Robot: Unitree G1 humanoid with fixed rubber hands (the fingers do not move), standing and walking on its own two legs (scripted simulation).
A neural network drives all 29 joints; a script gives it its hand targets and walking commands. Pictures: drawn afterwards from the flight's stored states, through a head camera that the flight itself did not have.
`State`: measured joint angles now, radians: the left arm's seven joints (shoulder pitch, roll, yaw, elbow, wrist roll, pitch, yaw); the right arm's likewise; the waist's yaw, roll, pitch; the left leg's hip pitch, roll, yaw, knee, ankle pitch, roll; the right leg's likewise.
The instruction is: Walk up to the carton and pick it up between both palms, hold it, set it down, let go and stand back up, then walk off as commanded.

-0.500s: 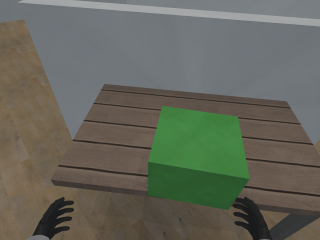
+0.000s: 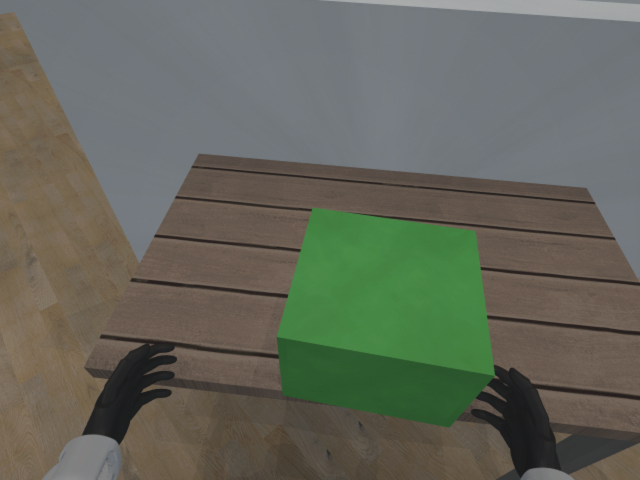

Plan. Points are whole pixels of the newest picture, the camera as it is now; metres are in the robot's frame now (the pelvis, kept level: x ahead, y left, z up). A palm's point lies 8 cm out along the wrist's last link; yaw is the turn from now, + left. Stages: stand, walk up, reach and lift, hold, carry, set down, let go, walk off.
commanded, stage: reach and lift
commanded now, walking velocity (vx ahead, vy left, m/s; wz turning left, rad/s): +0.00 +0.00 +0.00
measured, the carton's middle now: (378, 313) +0.36 -0.09 +0.00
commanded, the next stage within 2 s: none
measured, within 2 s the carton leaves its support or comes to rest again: neither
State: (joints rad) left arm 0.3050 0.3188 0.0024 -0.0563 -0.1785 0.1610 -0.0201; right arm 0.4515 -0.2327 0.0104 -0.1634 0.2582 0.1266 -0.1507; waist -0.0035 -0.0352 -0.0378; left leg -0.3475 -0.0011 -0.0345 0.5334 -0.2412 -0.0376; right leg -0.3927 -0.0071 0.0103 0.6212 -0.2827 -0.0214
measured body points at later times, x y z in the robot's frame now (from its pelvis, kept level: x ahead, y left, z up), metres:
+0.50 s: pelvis +0.00 +0.01 +0.00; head +0.01 +0.02 +0.45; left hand +0.27 +0.22 +0.06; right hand +0.19 -0.21 +0.06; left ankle +0.02 +0.15 -0.73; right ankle +0.02 -0.10 -0.73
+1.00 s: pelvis +0.03 -0.01 +0.01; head +0.06 -0.01 +0.46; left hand +0.35 +0.21 +0.08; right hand +0.31 -0.23 +0.08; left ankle +0.02 +0.15 -0.73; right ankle +0.02 -0.10 -0.73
